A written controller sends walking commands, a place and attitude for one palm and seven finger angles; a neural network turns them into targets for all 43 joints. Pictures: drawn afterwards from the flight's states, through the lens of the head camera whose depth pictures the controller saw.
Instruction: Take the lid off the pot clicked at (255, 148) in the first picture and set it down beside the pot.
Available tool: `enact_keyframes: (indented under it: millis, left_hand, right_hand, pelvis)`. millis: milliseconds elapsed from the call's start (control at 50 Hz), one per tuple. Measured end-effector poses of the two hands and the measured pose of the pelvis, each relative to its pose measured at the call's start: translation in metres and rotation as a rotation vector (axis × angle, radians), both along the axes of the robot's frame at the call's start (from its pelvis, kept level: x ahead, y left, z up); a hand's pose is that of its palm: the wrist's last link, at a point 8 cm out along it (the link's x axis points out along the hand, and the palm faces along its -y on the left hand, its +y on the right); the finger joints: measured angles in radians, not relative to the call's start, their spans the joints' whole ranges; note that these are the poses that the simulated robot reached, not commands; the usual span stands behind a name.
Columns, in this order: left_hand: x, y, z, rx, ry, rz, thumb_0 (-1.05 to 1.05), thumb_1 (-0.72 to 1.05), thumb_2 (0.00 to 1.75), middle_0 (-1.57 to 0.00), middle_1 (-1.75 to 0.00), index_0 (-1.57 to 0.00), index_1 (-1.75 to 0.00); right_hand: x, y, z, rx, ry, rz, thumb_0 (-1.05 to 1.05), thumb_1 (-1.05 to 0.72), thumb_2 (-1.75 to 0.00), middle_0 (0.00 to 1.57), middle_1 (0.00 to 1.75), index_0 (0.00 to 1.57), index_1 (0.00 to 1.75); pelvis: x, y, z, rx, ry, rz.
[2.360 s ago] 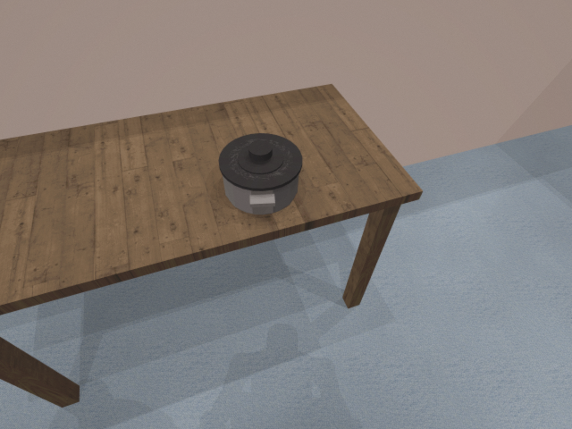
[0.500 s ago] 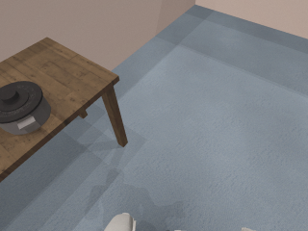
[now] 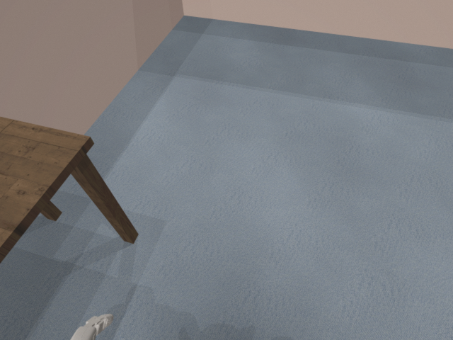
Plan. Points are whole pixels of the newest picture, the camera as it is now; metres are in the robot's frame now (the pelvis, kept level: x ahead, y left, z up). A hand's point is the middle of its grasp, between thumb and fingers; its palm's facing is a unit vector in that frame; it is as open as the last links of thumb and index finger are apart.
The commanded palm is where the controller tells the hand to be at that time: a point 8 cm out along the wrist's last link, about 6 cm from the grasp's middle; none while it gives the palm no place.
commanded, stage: walk to a spot facing it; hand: left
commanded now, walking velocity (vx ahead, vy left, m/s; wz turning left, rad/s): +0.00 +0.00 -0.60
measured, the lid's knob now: out of the picture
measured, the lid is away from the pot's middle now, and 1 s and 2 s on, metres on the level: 0.00 0.00 0.00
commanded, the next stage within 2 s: turn to face it in 0.86 s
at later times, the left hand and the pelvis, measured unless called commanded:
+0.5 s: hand (137, 328) +0.16 +0.20 -0.16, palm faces -0.22 -0.96 -0.16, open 7.4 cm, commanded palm none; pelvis +0.06 +0.01 +0.01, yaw -16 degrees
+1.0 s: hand (258, 211) +0.44 -0.05 -0.16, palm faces -0.59 -0.79 -0.19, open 7.3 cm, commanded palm none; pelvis +0.21 -0.12 -0.01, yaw -34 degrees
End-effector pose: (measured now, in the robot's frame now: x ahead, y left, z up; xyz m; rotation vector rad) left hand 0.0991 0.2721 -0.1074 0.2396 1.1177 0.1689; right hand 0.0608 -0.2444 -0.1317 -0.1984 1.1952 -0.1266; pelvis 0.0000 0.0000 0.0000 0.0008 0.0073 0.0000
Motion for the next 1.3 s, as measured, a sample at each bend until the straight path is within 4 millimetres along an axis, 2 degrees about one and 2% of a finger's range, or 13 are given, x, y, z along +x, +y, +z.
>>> enact_keyframes:
  millis: [80, 200, 320, 420, 540, 640, 780, 880, 940, 1040, 1100, 1220, 1300]
  left_hand:
    - [0.010, -0.022, 0.000, 0.013, -0.010, -0.043, 0.00, 0.91, 0.90, -0.20, -0.30, -0.20, -0.30]
    - [0.001, -0.042, -0.004, -0.025, 0.052, -0.089, 0.00, 0.91, 0.90, -0.20, -0.30, -0.20, -0.30]
    - [-0.002, -0.038, -0.014, -0.070, 0.120, -0.120, 0.00, 0.91, 0.90, -0.20, -0.30, -0.20, -0.30]
    - [0.020, -0.022, -0.033, -0.088, 0.168, -0.157, 0.01, 0.91, 0.90, -0.20, -0.30, -0.20, -0.30]
    - [0.089, -0.030, -0.021, -0.101, 0.127, -0.239, 0.01, 0.91, 0.90, -0.20, -0.30, -0.20, -0.30]
    - [0.154, -0.062, -0.016, -0.102, 0.107, -0.333, 0.01, 0.91, 0.90, -0.20, -0.30, -0.20, -0.30]
    - [0.263, -0.161, -0.021, -0.118, 0.069, -0.532, 0.01, 0.92, 0.90, -0.20, -0.30, -0.19, -0.30]
    - [0.339, -0.246, -0.032, -0.136, -0.069, -0.645, 0.01, 0.91, 0.90, -0.20, -0.30, -0.20, -0.30]
    - [0.356, -0.269, -0.032, -0.132, -0.083, -0.657, 0.00, 0.91, 0.90, -0.20, -0.30, -0.20, -0.30]
    - [0.360, -0.279, -0.027, -0.090, 0.007, -0.671, 0.00, 0.91, 0.90, -0.20, -0.30, -0.20, -0.30]
    - [0.364, -0.278, -0.026, -0.084, 0.041, -0.642, 0.00, 0.92, 0.90, -0.20, -0.30, -0.20, -0.30]
    - [0.386, -0.266, -0.036, -0.112, 0.048, -0.531, 0.00, 0.93, 0.90, -0.20, -0.30, -0.20, -0.30]
    - [0.396, -0.252, -0.050, -0.110, 0.072, -0.447, 0.00, 0.92, 0.90, -0.20, -0.30, -0.20, -0.30]
  right_hand:
    - [-0.018, -0.026, -0.006, -0.024, 0.057, -0.069, 0.00, -0.90, -0.90, 0.20, 0.30, 0.20, 0.30]
    - [-0.019, -0.045, 0.014, -0.055, 0.022, -0.122, 0.00, -0.91, -0.90, 0.20, 0.30, 0.20, 0.30]
    - [0.002, -0.040, 0.035, -0.081, -0.061, -0.159, 0.00, -0.91, -0.90, 0.19, 0.30, 0.20, 0.30]
    - [0.010, -0.022, 0.039, -0.123, -0.135, -0.201, 0.00, -0.91, -0.90, 0.20, 0.30, 0.20, 0.30]
    - [-0.025, 0.009, 0.039, -0.067, 0.010, -0.300, 0.00, -0.91, -0.90, 0.20, 0.30, 0.20, 0.30]
    - [-0.055, 0.032, 0.031, 0.002, 0.136, -0.427, 0.00, -0.90, -0.90, 0.20, 0.30, 0.20, 0.30]
    - [-0.088, 0.047, 0.020, 0.092, 0.322, -0.612, 0.00, -0.90, -0.90, 0.20, 0.30, 0.20, 0.30]
    - [-0.090, 0.027, 0.000, 0.148, 0.424, -0.716, 0.00, -0.90, -0.90, 0.20, 0.30, 0.20, 0.30]
    - [-0.060, -0.011, -0.006, 0.114, 0.379, -0.740, 0.00, -0.90, -0.90, 0.20, 0.30, 0.20, 0.30]
    - [0.029, -0.089, 0.002, 0.008, 0.145, -0.720, 0.01, -0.91, -0.90, 0.20, 0.30, 0.20, 0.30]
    - [0.082, -0.121, 0.012, -0.028, 0.031, -0.690, 0.00, -0.91, -0.90, 0.19, 0.30, 0.20, 0.30]
    - [0.170, -0.144, 0.018, -0.040, -0.043, -0.587, 0.00, -0.91, -0.90, 0.19, 0.30, 0.20, 0.30]
    - [0.212, -0.145, 0.011, -0.036, -0.035, -0.518, 0.00, -0.91, -0.90, 0.19, 0.30, 0.20, 0.30]
  pelvis:
    - [-0.003, -0.010, -0.002, -0.003, -0.009, -0.043]
    - [0.002, -0.014, 0.008, 0.010, -0.011, -0.110]
    - [0.019, -0.004, 0.013, 0.011, -0.002, -0.180]
    - [0.041, 0.011, 0.003, -0.012, 0.001, -0.241]
    - [0.071, 0.007, 0.016, -0.015, 0.008, -0.306]
    - [0.100, -0.005, 0.019, -0.016, 0.019, -0.375]
    - [0.147, -0.044, 0.008, -0.013, 0.028, -0.472]
    - [0.182, -0.093, -0.018, 0.000, 0.014, -0.527]
    - [0.196, -0.110, -0.016, -0.014, -0.005, -0.558]
    - [0.226, -0.129, -0.002, -0.021, -0.001, -0.601]
    - [0.247, -0.138, 0.004, -0.025, -0.001, -0.605]
    - [0.298, -0.152, 0.001, -0.059, -0.025, -0.544]
    - [0.323, -0.155, -0.008, -0.049, -0.029, -0.505]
